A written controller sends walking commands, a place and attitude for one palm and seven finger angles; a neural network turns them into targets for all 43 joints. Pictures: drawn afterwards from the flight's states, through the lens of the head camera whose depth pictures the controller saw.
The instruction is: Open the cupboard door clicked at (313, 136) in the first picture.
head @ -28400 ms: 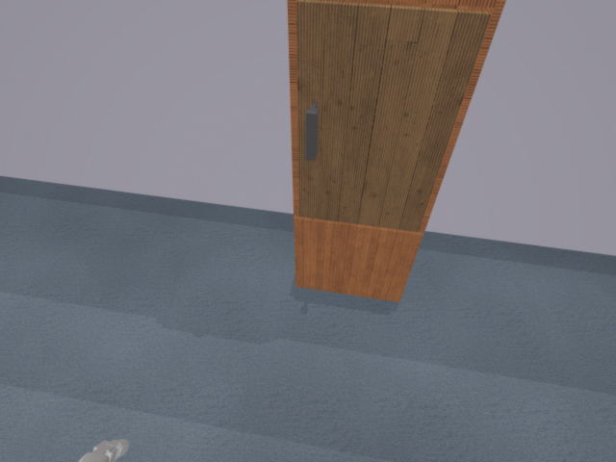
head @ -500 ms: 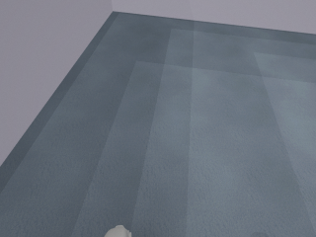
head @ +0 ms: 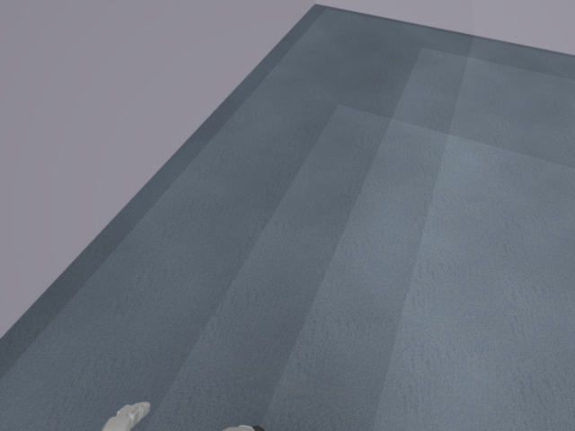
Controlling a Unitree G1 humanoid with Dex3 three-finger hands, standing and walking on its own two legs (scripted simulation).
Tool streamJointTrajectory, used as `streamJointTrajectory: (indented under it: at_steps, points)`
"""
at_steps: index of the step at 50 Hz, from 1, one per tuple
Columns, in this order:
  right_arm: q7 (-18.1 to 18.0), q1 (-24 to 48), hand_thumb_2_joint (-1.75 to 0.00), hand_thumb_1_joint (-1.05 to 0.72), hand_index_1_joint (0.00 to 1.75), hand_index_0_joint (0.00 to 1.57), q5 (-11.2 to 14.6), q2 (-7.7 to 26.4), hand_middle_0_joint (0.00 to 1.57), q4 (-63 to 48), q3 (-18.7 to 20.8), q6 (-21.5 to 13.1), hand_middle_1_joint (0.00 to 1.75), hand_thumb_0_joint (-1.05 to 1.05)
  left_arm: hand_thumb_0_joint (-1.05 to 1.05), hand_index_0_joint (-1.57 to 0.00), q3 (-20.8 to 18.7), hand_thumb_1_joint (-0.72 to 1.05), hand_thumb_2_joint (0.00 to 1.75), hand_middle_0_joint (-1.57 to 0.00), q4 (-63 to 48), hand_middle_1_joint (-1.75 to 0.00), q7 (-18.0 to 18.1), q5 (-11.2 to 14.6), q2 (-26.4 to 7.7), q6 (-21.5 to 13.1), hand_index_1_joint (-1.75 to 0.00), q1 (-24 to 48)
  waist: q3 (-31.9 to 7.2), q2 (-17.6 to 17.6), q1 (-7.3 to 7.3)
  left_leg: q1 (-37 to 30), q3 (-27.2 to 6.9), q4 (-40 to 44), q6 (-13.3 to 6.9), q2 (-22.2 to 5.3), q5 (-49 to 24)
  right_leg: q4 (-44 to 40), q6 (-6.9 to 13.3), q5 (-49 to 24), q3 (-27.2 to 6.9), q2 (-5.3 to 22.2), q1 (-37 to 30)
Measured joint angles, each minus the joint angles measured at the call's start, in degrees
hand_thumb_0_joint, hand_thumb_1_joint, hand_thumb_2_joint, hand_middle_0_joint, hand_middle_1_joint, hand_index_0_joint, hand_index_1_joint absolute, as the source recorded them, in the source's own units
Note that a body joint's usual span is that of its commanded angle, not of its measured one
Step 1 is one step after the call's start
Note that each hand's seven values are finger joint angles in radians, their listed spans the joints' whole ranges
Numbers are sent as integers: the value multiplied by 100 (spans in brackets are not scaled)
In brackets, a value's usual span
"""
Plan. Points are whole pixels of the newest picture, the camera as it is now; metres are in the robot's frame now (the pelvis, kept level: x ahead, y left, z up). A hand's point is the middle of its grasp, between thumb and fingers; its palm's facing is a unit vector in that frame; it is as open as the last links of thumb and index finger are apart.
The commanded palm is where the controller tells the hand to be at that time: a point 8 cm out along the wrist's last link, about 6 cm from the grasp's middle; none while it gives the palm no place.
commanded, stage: turn to face it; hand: left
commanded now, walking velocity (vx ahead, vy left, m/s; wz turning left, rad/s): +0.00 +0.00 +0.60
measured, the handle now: out of the picture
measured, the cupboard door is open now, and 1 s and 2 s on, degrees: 49 49 49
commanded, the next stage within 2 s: none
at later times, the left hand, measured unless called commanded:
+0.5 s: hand out of the picture +0.00 +0.19 -0.18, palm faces +0.36 -0.89 -0.26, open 7.4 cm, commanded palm none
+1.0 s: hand out of the picture -0.01 +0.12 -0.17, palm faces +0.64 -0.74 -0.21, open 7.4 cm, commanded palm none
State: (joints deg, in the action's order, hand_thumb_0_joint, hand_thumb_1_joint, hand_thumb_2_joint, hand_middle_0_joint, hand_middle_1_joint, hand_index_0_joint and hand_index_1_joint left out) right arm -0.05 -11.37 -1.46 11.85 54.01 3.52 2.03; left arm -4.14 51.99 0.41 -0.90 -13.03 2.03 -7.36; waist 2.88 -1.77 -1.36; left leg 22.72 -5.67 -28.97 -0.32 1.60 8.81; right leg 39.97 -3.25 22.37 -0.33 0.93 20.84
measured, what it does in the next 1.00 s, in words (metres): steps on the spot, turning left: right foot, then left foot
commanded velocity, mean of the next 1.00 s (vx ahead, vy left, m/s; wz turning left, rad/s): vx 0.00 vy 0.00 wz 0.60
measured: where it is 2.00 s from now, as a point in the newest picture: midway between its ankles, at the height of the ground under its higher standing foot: outside the picture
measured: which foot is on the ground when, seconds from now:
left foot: down 0.00-0.04, up 0.06-0.38, down 0.40-0.68, up 0.70-1.00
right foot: up 0.00-0.02, down 0.04-0.40, up 0.42-0.66, down 0.68-1.00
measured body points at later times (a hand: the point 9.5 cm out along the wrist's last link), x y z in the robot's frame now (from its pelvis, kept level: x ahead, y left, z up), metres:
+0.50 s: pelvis +0.03 -0.04 -0.01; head +0.07 +0.00 +0.43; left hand -0.02 +0.24 -0.16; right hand +0.24 -0.24 -0.13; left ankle +0.00 +0.09 -0.73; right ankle +0.03 -0.17 -0.68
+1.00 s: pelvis +0.07 -0.07 -0.01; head +0.10 -0.03 +0.44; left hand -0.05 +0.16 -0.15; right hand +0.32 -0.20 -0.14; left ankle +0.00 +0.02 -0.73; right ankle +0.12 -0.17 -0.74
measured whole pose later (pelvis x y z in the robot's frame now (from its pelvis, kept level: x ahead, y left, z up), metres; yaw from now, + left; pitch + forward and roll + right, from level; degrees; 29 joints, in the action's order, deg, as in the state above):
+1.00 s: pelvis +0.07 -0.07 -0.01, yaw +39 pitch +1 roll +1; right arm 2.0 -6.6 -0.5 13.8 51.1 3.5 3.2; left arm -2.5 50.1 0.2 -1.5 -12.2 0.7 -14.0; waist 5.9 2.9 0.6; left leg 17.5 5.9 -34.4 2.2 -0.3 18.1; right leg 35.4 -1.2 20.5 13.4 9.1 14.2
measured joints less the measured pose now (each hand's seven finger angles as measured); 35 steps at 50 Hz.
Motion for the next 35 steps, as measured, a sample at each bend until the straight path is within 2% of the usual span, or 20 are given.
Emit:
streamJointTrajectory:
  at_steps: [1,2,4,5,7,9,12,16,18,19,20,21,23,26,29,33,34,35]
  points:
    - [8,-28,-90,-90,30,20,17,28,20,-16,30,35,30,0,1,-19,8,91,89,-20,-60,-30,-2,-1,-21,-35,-30,-26,-32,14,4,55,-65,-95,55,48,42,-499,37,-156,17,-6,-225]
    - [18,-46,-90,-90,30,20,40,48,20,-28,65,72,30,0,1,-19,9,91,89,-20,-123,-30,4,-25,-53,-86,-30,-73,-71,83,41,171,-53,-331,87,115,319,-880,158,-491,4,49,-352]
    - [42,9,-90,-90,30,20,49,176,20,8,149,143,30,1,0,-19,50,91,89,-20,-132,-30,39,-61,11,-110,-30,-108,-9,12,58,508,71,-1423,149,108,1319,-758,296,-589,157,82,-383]
    - [63,12,-90,-90,30,20,43,239,20,8,181,169,30,1,0,-20,80,91,89,-20,-128,-30,46,-66,48,-100,-30,-149,3,-6,39,682,180,-2050,174,98,1503,-782,326,-517,257,130,-463]
    - [103,22,-90,-91,30,20,37,319,20,4,224,206,30,1,0,-20,110,91,89,-20,-115,-30,63,-60,99,-81,-30,-261,2,37,21,898,445,-3017,255,8,1529,-947,348,-456,409,239,-645]
    - [129,52,-90,-91,30,19,46,345,20,-22,223,221,30,1,1,-20,134,91,89,-20,-86,-30,66,-55,116,-92,-30,-352,29,151,0,892,661,-3319,345,-116,1497,-1110,361,-471,544,353,-805]
    - [152,139,-90,-91,30,19,67,340,20,-68,185,219,30,1,1,-20,171,91,89,-20,-64,-30,49,-62,127,-137,-30,-442,125,333,17,599,877,-2769,417,-252,1523,-1208,365,-449,768,513,-965]
    - [166,359,-90,-91,30,19,86,335,20,-132,103,194,30,1,1,-20,202,90,89,-20,-47,-30,12,-79,114,-172,-30,-556,276,461,137,98,1073,-1627,378,-293,1513,-976,325,-234,1071,662,-1001]
    - [170,468,-90,-91,30,19,84,324,20,-202,61,152,30,1,1,-20,186,90,89,-20,-20,-30,-10,-64,68,-160,-30,-632,319,510,177,-204,1167,-975,311,-244,1204,-685,278,-35,1220,744,-949]
    - [176,500,-90,-91,30,19,75,334,20,-258,39,110,30,1,1,-20,175,90,89,-20,-11,-30,-20,-43,38,-145,-30,-694,306,513,184,-394,1206,-582,247,-227,770,-424,244,105,1282,784,-865]
    - [182,509,-90,-91,30,19,58,376,20,-331,28,45,30,1,1,-20,161,90,89,-20,-6,-30,-34,-17,24,-110,-30,-760,240,428,173,-488,1122,-349,59,-260,546,16,170,243,1297,769,-656]
    - [159,554,-90,-91,30,19,56,334,20,-355,38,-16,30,1,1,-20,144,90,89,-20,38,-30,-33,-3,-50,-38,-30,-717,258,491,154,-379,1059,-518,-38,-203,687,626,73,563,1084,782,-386]
    - [124,586,-90,-91,30,19,48,241,20,-391,-18,-68,30,0,1,-20,89,91,89,-20,74,-30,-3,-10,-187,118,-30,-594,318,598,197,-291,952,-734,-60,-144,863,1692,-29,927,588,649,110]
    - [51,515,-90,-91,30,20,26,167,20,-406,-71,-60,30,0,1,-20,14,91,89,-20,61,-30,1,-26,-261,191,-30,-406,308,534,219,-337,700,-568,57,-154,746,2254,-105,661,269,480,566]
    - [33,463,-90,-90,30,20,3,174,20,-367,-77,8,30,0,1,-19,5,91,89,-20,-65,-30,-45,-18,-234,168,-30,-290,285,335,227,-399,456,-384,128,-191,613,1795,-106,450,142,396,619]
    - [61,386,-90,-90,30,20,1,196,20,-340,-42,111,30,0,1,-19,17,91,89,-20,-252,-30,-78,-13,-203,39,-30,-289,198,108,200,-296,132,-511,276,-224,656,245,-73,15,166,233,110]
    - [69,350,-90,-90,30,20,23,197,20,-349,-20,136,30,0,1,-19,20,91,89,-20,-310,-30,-78,-29,-218,-22,-30,-335,144,116,205,-187,80,-686,270,-187,756,-234,40,-215,191,240,-59]
    - [72,362,-90,-90,30,20,46,223,20,-325,21,159,30,1,1,-20,24,91,89,-20,-321,-30,-58,-60,-185,-74,-30,-340,155,74,219,-35,44,-1076,259,-156,1175,-219,182,-360,251,242,-48]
